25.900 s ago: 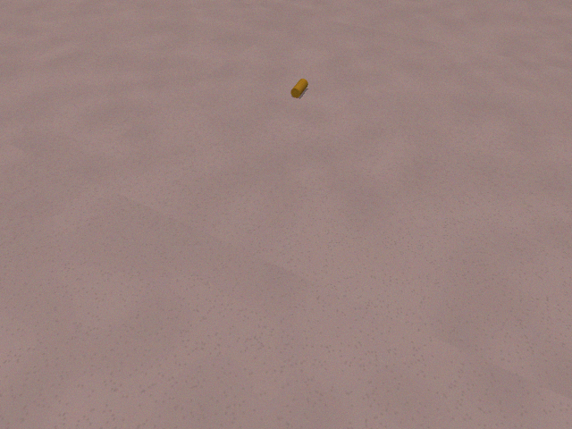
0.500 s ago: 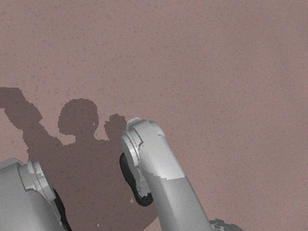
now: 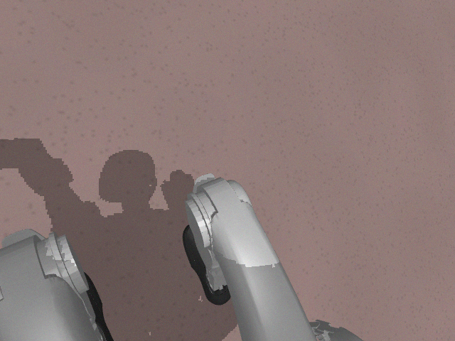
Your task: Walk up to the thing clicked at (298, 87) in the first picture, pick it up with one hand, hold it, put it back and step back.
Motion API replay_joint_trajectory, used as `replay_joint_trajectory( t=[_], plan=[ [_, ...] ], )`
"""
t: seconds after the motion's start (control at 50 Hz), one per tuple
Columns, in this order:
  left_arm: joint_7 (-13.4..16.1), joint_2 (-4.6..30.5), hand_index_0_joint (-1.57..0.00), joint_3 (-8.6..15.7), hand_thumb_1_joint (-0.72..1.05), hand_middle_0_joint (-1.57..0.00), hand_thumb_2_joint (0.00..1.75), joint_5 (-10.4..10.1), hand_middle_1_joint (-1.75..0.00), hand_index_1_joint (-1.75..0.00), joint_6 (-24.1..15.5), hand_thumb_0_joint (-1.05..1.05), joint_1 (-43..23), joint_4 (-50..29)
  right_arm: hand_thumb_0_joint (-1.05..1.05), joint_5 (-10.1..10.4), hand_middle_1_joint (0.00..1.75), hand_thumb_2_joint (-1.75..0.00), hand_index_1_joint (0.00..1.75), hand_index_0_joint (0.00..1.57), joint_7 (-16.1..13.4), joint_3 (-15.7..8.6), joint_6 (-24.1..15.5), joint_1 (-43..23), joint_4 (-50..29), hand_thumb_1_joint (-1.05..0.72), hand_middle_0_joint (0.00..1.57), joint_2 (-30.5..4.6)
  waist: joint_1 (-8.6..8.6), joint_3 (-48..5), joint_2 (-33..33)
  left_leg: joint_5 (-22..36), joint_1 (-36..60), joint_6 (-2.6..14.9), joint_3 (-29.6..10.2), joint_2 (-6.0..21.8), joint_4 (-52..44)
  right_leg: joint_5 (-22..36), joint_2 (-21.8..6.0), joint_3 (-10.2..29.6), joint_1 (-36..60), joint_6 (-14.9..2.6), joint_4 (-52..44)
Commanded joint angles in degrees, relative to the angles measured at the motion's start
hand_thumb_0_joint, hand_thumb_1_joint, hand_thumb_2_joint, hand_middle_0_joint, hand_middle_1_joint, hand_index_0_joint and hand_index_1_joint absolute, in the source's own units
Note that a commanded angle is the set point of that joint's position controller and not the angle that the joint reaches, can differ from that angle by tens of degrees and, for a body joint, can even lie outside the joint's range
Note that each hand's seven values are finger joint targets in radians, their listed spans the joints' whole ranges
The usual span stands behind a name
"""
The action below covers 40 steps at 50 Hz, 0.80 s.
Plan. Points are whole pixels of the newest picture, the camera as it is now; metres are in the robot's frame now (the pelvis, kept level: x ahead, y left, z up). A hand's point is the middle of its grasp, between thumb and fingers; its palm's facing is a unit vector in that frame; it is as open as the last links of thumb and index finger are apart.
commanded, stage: approach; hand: left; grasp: from above
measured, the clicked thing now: out of the picture +0.48 +0.32 -0.30
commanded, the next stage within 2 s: rest palm in 0.04 s
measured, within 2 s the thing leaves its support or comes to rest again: neither
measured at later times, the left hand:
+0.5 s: hand out of the picture +0.48 +0.29 -0.20, palm faces -0.02 -0.46 -0.89, open 14.2 cm
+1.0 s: hand out of the picture +0.47 +0.31 -0.24, palm faces +0.04 -0.48 -0.88, open 13.4 cm
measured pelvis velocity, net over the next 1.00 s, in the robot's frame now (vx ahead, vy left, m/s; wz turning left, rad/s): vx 0.01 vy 0.01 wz -0.02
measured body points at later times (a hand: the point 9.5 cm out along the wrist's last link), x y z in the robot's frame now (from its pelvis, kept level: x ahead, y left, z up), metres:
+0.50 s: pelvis +0.00 +0.00 +0.00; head +0.30 +0.07 +0.33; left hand +0.48 +0.31 -0.15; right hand -0.03 -0.27 -0.05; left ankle +0.08 +0.15 -0.30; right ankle +0.11 -0.12 -0.30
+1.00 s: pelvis +0.01 +0.01 -0.02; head +0.31 +0.09 +0.30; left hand +0.47 +0.33 -0.19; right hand +0.02 -0.25 -0.08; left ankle +0.08 +0.15 -0.30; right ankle +0.11 -0.12 -0.30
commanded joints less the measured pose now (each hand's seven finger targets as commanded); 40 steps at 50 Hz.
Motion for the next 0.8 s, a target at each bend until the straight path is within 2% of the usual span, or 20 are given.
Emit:
replay_joint_trajectory(
  t=[0.0, 0.08, 0.12, 0.16, 0.24, 0.28, 0.38, 0.42, 0.46, 0.48, 0.52, 0.58, 0.6, 0.62, 0.68, 0.72, 0.74, 0.78],
  plan=[
    [2.4, 13.1, -0.11, -3.0, -0.48, -0.13, 0.96, 4.3, -0.97, -0.99, -1.9, 0.0, -22.5, -7.0, 0.0, -0.7, 0.3, -0.9, 0.3, 0.2, -0.9, -3.3, 0.3, 13.4, 3.7, -0.91, 0.2, -18.7, -5.36, -39.9, 28.5, 3.9, 32.5, 4.13, 7.9, 1.3, -13.5, 11.7, -0.3, -8.2, 18.0, -3.3, -14.2],
    [2.5, 13.6, -0.09, -3.4, -0.53, -0.12, 1.01, 5.5, -0.97, -1.01, -1.0, 0.0, -24.3, -6.5, 0.0, -0.6, 0.3, -0.9, 0.3, 0.2, -1.3, -3.1, 0.0, 14.4, 3.5, -0.91, 0.2, -19.3, -5.98, -40.8, 27.9, 5.8, 31.4, 4.34, 8.0, 1.5, -12.8, 14.1, -0.3, -7.7, 19.3, -2.81, -15.1],
    [2.8, 12.7, -0.12, -3.5, -0.49, -0.15, 1.02, 5.8, -0.98, -1.01, -0.2, 0.0, -22.7, -4.3, 0.0, -0.3, 0.3, -0.9, 0.3, 0.2, -1.0, -3.4, -0.1, 15.7, 2.3, -0.91, 0.2, -19.3, -5.93, -40.4, 25.8, 6.6, 29.9, 4.61, 7.7, 1.6, -12.2, 15.2, -0.1, -7.6, 20.1, -2.57, -15.3],
    [2.8, 11.5, -0.07, -3.9, -0.54, -0.11, 1.01, 4.7, -0.95, -1.0, 0.4, 0.0, -21.6, -2.5, 0.0, -0.3, 0.3, -0.91, 0.3, 0.2, -0.8, -3.5, -0.3, 16.6, 2.2, -0.91, 0.2, -19.8, -6.43, -38.9, 23.5, 7.4, 28.2, 4.74, 7.7, 1.4, -11.7, 16.5, 0.4, -7.6, 21.6, -1.66, -15.6],
    [3.2, 10.3, -0.05, -3.4, -0.56, -0.1, 1.02, 2.5, -0.95, -1.0, 1.1, 0.0, -20.8, 0.0, 0.0, 0.2, 0.3, -0.91, 0.3, 0.2, -0.2, -3.5, -0.3, 18.2, 0.6, -0.91, 0.2, -19.9, -6.35, -37.4, 21.1, 7.6, 27.1, 4.93, 6.8, 1.4, -11.6, 16.7, 0.6, -7.8, 21.1, -1.43, -15.7],
    [3.2, 11.3, -0.06, -3.3, -0.55, -0.1, 1.01, 1.1, -0.96, -1.0, 1.2, 0.0, -20.9, -1.8, 0.0, -0.2, 0.3, -0.91, 0.3, 0.2, -0.2, -3.0, -0.2, 17.0, 0.7, -0.92, 0.2, -20.1, -6.56, -36.2, 21.1, 7.3, 26.2, 5.08, 6.7, 1.1, -12.4, 16.6, 0.5, -7.9, 22.0, -1.2, -15.4],
    [4.1, 14.1, -0.07, -3.4, -0.54, -0.11, 1.01, 2.8, -0.94, -0.99, 0.2, 0.0, -19.7, -2.4, 0.0, -0.5, 0.3, -0.91, 0.3, 0.2, 0.0, -2.1, 0.2, 16.3, -0.4, -0.91, 0.2, -20.1, -6.13, -36.9, 22.0, 7.4, 26.2, 5.23, 6.8, 1.3, -11.7, 16.7, 1.0, -7.8, 22.4, -1.61, -15.3],
    [5.0, 15.0, -0.07, -2.9, -0.53, -0.11, 0.99, 2.6, -0.94, -0.98, -0.6, 0.0, -19.0, -3.1, 0.0, -1.0, 0.3, -0.91, 0.3, 0.2, 0.3, -1.6, 0.4, 15.7, -1.7, -0.92, 0.2, -20.2, -6.32, -37.2, 22.9, 8.9, 27.6, 5.0, 6.4, 1.6, -12.0, 18.5, 0.6, -8.1, 22.6, -1.66, -14.3],
    [5.8, 16.8, -0.06, -2.0, -0.53, -0.1, 1.0, 2.5, -0.95, -0.99, -1.3, 0.0, -19.5, -3.7, 0.0, -1.4, 0.3, -0.91, 0.3, 0.2, 0.3, -1.2, 0.4, 14.9, -1.6, -0.92, 0.2, -20.1, -6.24, -36.5, 24.6, 7.8, 27.7, 5.19, 6.6, 1.6, -11.7, 17.4, 0.3, -8.4, 22.6, -1.89, -14.1],
    [5.9, 17.3, -0.06, -1.5, -0.52, -0.1, 0.99, 1.6, -0.96, -0.99, -1.5, 0.0, -19.4, -4.0, 0.0, -1.6, 0.3, -0.91, 0.3, 0.2, 0.2, -1.1, 0.2, 13.3, -1.9, -0.92, 0.2, -20.5, -6.45, -36.9, 24.4, 6.9, 28.9, 5.1, 6.7, 1.3, -11.6, 16.5, -0.1, -8.9, 22.9, -1.86, -13.6],
    [6.5, 16.6, -0.06, -1.7, -0.53, -0.09, 0.99, -0.1, -0.96, -0.99, -1.9, 0.0, -19.4, -5.5, 0.0, -2.0, 0.3, -0.91, 0.3, 0.2, 0.2, -0.6, 0.3, 12.5, -2.3, -0.92, 0.2, -20.1, -6.45, -36.6, 26.2, 7.0, 30.2, 5.18, 7.0, 1.4, -10.6, 16.4, -0.3, -9.2, 22.7, -1.93, -12.9],
    [6.7, 16.8, -0.06, -2.0, -0.52, -0.09, 0.98, -0.2, -0.96, -1.0, -2.4, 0.0, -19.3, -6.3, 0.0, -1.8, 0.3, -0.91, 0.3, 0.2, 0.3, 0.1, 0.6, 13.4, -2.4, -0.92, 0.2, -20.2, -6.61, -37.3, 27.8, 6.3, 29.5, 5.23, 7.2, 1.6, -9.9, 16.0, 0.0, -8.6, 22.8, -2.36, -13.4],
    [6.5, 16.5, -0.07, -2.1, -0.51, -0.1, 0.98, -0.9, -0.96, -0.99, -2.5, 0.0, -18.9, -6.8, 0.0, -2.0, 0.3, -0.91, 0.3, 0.2, 0.3, 0.2, 0.5, 12.3, -3.1, -0.92, 0.2, -20.2, -6.91, -36.8, 28.1, 6.8, 30.0, 5.23, 7.0, 1.5, -9.6, 16.4, -0.5, -8.8, 22.3, -2.31, -12.7],
    [6.5, 17.1, -0.07, -2.2, -0.52, -0.1, 0.98, -0.3, -0.96, -0.99, -2.8, 0.0, -19.3, -7.0, 0.0, -2.1, 0.3, -0.91, 0.3, 0.2, 0.3, 0.4, 0.7, 12.6, -2.0, -0.92, 0.2, -20.5, -6.87, -37.3, 27.9, 6.9, 29.2, 5.0, 7.1, 1.7, -10.0, 16.8, -0.1, -8.9, 22.8, -2.38, -12.8],
    [6.3, 15.4, -0.08, -2.4, -0.5, -0.11, 1.0, -1.5, -0.97, -1.01, -2.7, 0.0, -17.8, -6.1, 0.0, -2.0, 0.3, -0.91, 0.3, 0.2, 0.5, 0.7, 0.7, 13.3, -3.8, -0.92, 0.2, -20.5, -7.21, -37.2, 27.0, 8.5, 29.2, 5.1, 7.0, 1.6, -8.7, 18.2, -0.5, -9.0, 23.7, -2.24, -11.8],
    [6.0, 15.9, -0.09, -2.5, -0.48, -0.12, 0.99, -1.2, -0.98, -1.01, -2.7, 0.0, -18.8, -6.6, 0.0, -2.1, 0.3, -0.91, 0.3, 0.2, 0.6, 0.7, 0.6, 12.8, -2.4, -0.92, 0.2, -20.9, -7.69, -37.1, 26.6, 7.8, 27.9, 5.13, 7.3, 1.4, -8.6, 18.3, -0.4, -9.0, 23.8, -2.05, -12.3],
    [6.1, 14.8, -0.11, -2.6, -0.46, -0.14, 1.0, -1.7, -0.97, -1.0, -2.6, 0.0, -17.8, -5.7, 0.0, -1.7, 0.3, -0.91, 0.3, 0.2, 0.8, 0.6, 0.7, 13.7, -3.4, -0.92, 0.2, -21.1, -7.79, -36.6, 26.2, 8.1, 28.1, 5.14, 6.7, 1.5, -8.4, 18.3, -0.4, -9.1, 23.3, -2.12, -12.0],
    [6.2, 14.6, -0.11, -2.5, -0.45, -0.14, 0.98, -1.8, -0.96, -0.99, -2.6, 0.0, -17.4, -4.9, 0.0, -1.6, 0.3, -0.91, 0.3, 0.2, 1.0, 0.8, 0.7, 14.2, -3.7, -0.92, 0.2, -21.3, -7.83, -36.9, 25.8, 8.0, 28.3, 4.99, 6.2, 1.6, -8.4, 18.3, -0.3, -9.3, 23.0, -2.32, -11.5]
  ],
)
